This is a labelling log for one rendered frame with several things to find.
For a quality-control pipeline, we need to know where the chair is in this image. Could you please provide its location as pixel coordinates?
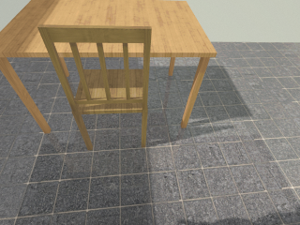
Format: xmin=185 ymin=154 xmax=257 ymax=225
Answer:
xmin=37 ymin=24 xmax=152 ymax=151

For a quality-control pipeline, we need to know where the table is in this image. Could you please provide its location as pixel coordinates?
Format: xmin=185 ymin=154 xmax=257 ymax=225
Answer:
xmin=0 ymin=0 xmax=217 ymax=134

